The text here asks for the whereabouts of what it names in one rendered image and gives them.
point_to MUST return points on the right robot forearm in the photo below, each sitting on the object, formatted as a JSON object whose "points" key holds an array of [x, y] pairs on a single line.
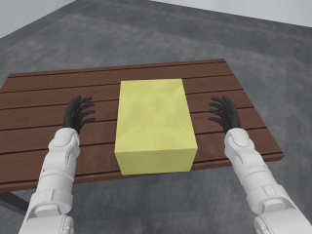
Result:
{"points": [[264, 194]]}

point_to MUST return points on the robot left hand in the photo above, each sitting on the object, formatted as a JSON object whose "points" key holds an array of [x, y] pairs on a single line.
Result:
{"points": [[73, 115]]}

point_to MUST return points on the carton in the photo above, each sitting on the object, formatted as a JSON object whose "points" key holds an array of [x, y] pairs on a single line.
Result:
{"points": [[154, 131]]}

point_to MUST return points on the right robot upper arm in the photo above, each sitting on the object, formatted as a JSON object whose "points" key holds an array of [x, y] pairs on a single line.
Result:
{"points": [[286, 221]]}

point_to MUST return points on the left robot forearm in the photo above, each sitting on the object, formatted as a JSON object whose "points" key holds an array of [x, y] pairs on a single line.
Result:
{"points": [[53, 193]]}

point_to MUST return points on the robot right hand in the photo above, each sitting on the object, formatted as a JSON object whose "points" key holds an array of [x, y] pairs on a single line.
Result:
{"points": [[229, 115]]}

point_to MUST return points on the left robot upper arm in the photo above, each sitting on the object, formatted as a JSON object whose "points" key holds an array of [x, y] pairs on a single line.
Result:
{"points": [[52, 224]]}

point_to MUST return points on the table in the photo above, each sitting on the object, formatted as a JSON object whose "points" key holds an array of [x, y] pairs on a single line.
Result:
{"points": [[33, 104]]}

